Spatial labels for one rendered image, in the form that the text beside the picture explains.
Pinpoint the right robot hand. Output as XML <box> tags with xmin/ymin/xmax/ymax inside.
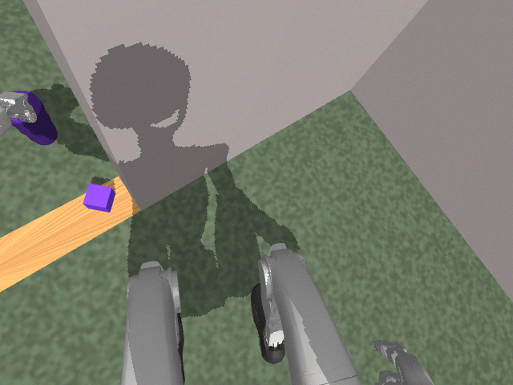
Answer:
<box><xmin>374</xmin><ymin>340</ymin><xmax>434</xmax><ymax>385</ymax></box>

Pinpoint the right robot foot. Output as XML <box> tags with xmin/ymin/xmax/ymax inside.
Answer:
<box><xmin>251</xmin><ymin>283</ymin><xmax>285</xmax><ymax>364</ymax></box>

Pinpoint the left robot hand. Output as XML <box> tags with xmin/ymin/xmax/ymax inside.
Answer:
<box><xmin>0</xmin><ymin>91</ymin><xmax>37</xmax><ymax>137</ymax></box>

